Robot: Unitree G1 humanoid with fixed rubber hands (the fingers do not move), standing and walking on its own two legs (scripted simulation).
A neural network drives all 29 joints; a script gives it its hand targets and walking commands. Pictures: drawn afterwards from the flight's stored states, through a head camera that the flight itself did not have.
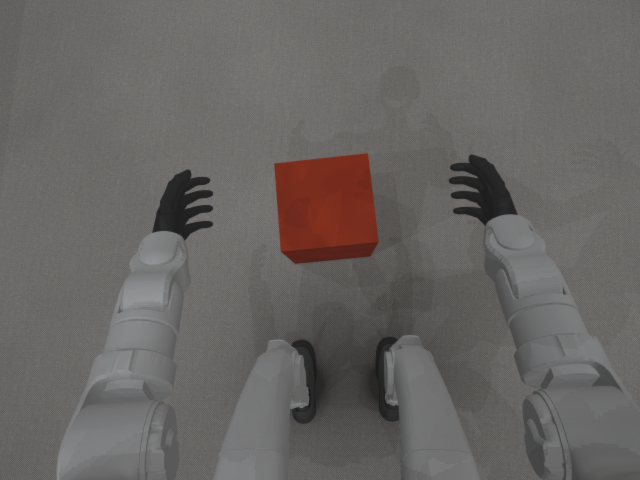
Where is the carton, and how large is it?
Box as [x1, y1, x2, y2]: [274, 153, 378, 263]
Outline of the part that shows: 367,153 274,163 281,251 295,263 368,256 371,254 378,240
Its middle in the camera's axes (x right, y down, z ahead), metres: +0.02 -0.06 +0.96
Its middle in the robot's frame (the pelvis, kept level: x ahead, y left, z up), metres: +0.52 +0.03 -0.56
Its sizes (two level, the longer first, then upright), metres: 0.210 0.200 0.250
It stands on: the floor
